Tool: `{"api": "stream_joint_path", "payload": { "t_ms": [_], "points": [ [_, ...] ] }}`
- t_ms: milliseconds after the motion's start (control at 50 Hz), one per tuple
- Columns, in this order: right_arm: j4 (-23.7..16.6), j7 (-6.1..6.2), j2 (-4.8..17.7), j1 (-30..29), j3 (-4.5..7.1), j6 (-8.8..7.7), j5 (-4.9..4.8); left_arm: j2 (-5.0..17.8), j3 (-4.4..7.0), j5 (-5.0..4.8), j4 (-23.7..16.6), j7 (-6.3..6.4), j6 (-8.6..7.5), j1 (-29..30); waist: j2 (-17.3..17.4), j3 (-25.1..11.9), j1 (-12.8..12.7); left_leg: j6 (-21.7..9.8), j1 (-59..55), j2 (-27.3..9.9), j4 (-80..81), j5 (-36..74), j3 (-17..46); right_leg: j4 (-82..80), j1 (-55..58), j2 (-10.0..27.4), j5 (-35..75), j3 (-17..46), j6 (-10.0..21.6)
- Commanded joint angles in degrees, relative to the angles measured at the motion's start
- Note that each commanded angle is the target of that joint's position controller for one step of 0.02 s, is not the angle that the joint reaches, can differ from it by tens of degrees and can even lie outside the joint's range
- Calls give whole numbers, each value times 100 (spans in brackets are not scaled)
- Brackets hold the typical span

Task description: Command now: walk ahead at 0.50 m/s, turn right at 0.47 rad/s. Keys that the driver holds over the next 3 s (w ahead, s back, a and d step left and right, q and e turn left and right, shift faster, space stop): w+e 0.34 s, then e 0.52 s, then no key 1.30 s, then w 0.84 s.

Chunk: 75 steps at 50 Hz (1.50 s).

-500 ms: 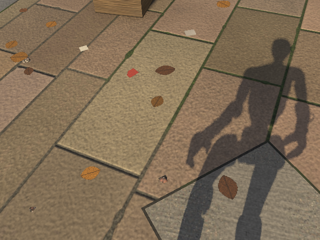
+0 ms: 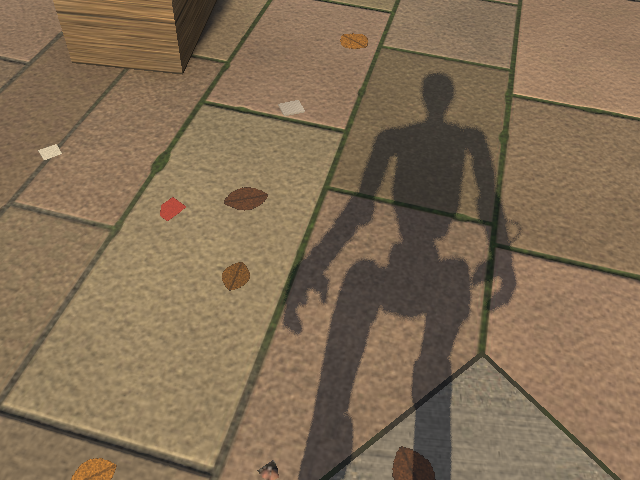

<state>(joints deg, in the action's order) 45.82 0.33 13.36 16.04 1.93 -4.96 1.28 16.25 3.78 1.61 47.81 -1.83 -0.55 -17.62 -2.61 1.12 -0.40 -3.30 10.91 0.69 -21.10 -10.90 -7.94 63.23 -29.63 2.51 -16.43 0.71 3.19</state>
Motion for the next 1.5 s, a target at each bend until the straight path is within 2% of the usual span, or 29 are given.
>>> {"api": "stream_joint_path", "payload": {
  "t_ms": [20,140,240,280,320,340,360,380,400,420,480,560,760,820,860,880,900,920,940,980,1040,1200,1240,1280,1300,1320,1340,1380,1500],
  "points": [
    [-161,19,597,153,165,-168,-40,105,37,37,-333,-92,54,-7,682,116,-64,-598,-354,-1591,1398,925,1002,29,-824,293,585,167,-96],
    [112,18,663,486,199,-133,-14,-42,-71,23,-726,-214,29,1163,671,350,152,-499,-595,-1439,1342,1493,25,-1603,-861,256,1679,-222,-104],
    [362,81,877,873,261,-18,-3,44,-86,74,-1032,-264,20,1797,652,481,316,-375,-1400,-1667,919,2551,-376,-2534,-595,47,1075,-716,244],
    [417,115,1040,865,290,55,6,114,-41,96,-1017,-215,27,1592,788,252,176,-293,-1671,-1683,155,4368,-589,-2688,-67,-318,432,-966,468],
    [427,126,1210,812,323,168,-4,304,88,114,-728,-124,-42,524,762,-421,-313,-223,-1534,-1630,-1628,5112,-739,-3076,1224,-786,90,-1013,767],
    [322,117,1163,727,301,185,-3,611,232,174,-410,-35,-88,-484,392,-1000,-774,-33,-567,-1496,-3163,3896,-790,-3451,2719,-562,88,-433,1011],
    [-89,31,497,880,154,144,-103,1343,416,174,-445,58,-85,-587,-919,-1495,-520,338,1852,-670,-5290,-416,-772,-3705,4457,1232,126,2294,1691],
    [-312,11,818,468,229,101,-64,1511,452,-36,-616,81,-49,-598,-574,-1892,-611,486,2786,44,-6292,-2185,437,-4401,4763,1935,1905,4250,2157],
    [-412,14,800,-20,219,83,-85,1384,424,-108,-510,130,-33,-432,35,-1208,-543,447,3093,-339,-6222,-1567,889,-4274,4304,1722,3339,3002,1983],
    [-381,37,677,23,155,38,-126,1074,340,-139,-465,172,-57,-198,177,-627,-308,436,2887,-503,-5780,-1175,848,-4191,3518,1495,4511,2206,1775],
    [-225,41,682,379,181,288,107,557,163,-203,-575,181,-92,429,184,-346,255,545,2015,-662,-4839,-997,912,-4373,2270,714,5027,1172,1220],
    [-347,25,553,195,153,485,68,826,228,-142,-532,158,-152,165,113,-567,259,671,2015,-490,-4237,-600,819,-4341,2078,472,5533,1013,1161],
    [-780,92,744,-1039,108,505,-34,910,258,-65,-546,264,90,-365,-227,-308,-230,545,2267,-160,-2641,-346,1087,-3894,2657,534,4632,1948,995],
    [-810,134,821,-944,103,448,-95,984,291,-41,-628,273,159,-201,-311,-226,-175,414,1766,14,-1954,-662,1187,-3599,2641,499,4550,2350,882],
    [-743,175,845,-553,108,390,-106,1005,296,-95,-732,270,180,181,-354,-180,111,308,858,127,-855,-360,1175,-3356,2293,233,3869,2526,577],
    [-653,218,898,-172,126,327,-37,935,265,-176,-812,275,157,418,-204,-268,347,210,33,-75,-48,500,1275,-2958,1914,-11,3413,2399,310],
    [-688,288,1341,44,207,292,30,538,150,-228,-933,280,121,120,876,-763,205,-148,-886,-1442,110,1928,2420,-1765,1460,-490,1683,1686,-5],
    [-792,253,1639,-176,231,393,-62,478,166,-190,-877,329,183,-585,1789,-906,-142,-1076,-1205,-2581,49,4209,3889,-850,471,-1601,-2427,748,-168],
    [-711,209,1401,54,221,459,-145,787,211,28,-693,351,248,-699,1353,-970,-82,-1474,-954,-2668,13,4227,4025,141,398,-1198,-2423,667,-223],
    [-784,180,815,-479,52,499,-104,809,231,-10,-599,288,340,-178,659,-371,-142,-1067,-241,-1811,175,2879,2734,351,459,-955,-1516,797,-324],
    [-733,176,851,-658,46,474,-13,659,156,-104,-579,160,420,-56,1145,-338,-147,-777,-78,-1184,242,2834,1857,92,668,-1006,-954,664,-519],
    [-364,50,1065,-311,94,538,19,408,-89,-135,-422,202,488,431,1355,-336,143,-827,-19,-1191,366,991,1973,-2648,1649,-677,-897,88,-382],
    [-293,36,1080,-360,101,607,-28,328,-138,-121,-231,230,417,199,1189,-288,-34,-676,219,-1117,178,873,1946,-3795,2222,-644,-121,-64,-245],
    [-222,30,921,-163,61,588,-50,557,-152,-5,-201,291,269,286,626,-278,12,-161,804,-979,-61,480,1868,-4713,2921,-52,555,745,-20],
    [-310,-4,655,-26,2,542,-104,972,-92,37,-256,331,217,530,-351,-285,302,97,958,-376,-398,-177,1268,-4786,2708,808,922,1724,272],
    [-163,29,571,-183,-44,578,-104,635,-194,-41,-212,291,165,822,-482,-98,258,192,28,-217,-216,-472,1039,-4858,1510,1028,631,1713,465],
    [-78,33,618,-251,-35,592,-77,415,-273,-49,-215,275,114,1032,-386,61,328,220,-354,-261,-88,-120,1115,-4923,1226,714,69,1509,297],
    [89,2,761,-275,11,566,-68,434,-294,-52,-20,313,70,840,-430,206,234,189,-460,-360,-5,286,1228,-5009,1197,303,-346,1238,44],
    [635,15,633,-79,-32,497,-62,389,-308,-119,449,353,18,450,90,232,163,201,-247,-474,200,439,1319,-4834,1667,205,236,1033,72]
  ]
}}
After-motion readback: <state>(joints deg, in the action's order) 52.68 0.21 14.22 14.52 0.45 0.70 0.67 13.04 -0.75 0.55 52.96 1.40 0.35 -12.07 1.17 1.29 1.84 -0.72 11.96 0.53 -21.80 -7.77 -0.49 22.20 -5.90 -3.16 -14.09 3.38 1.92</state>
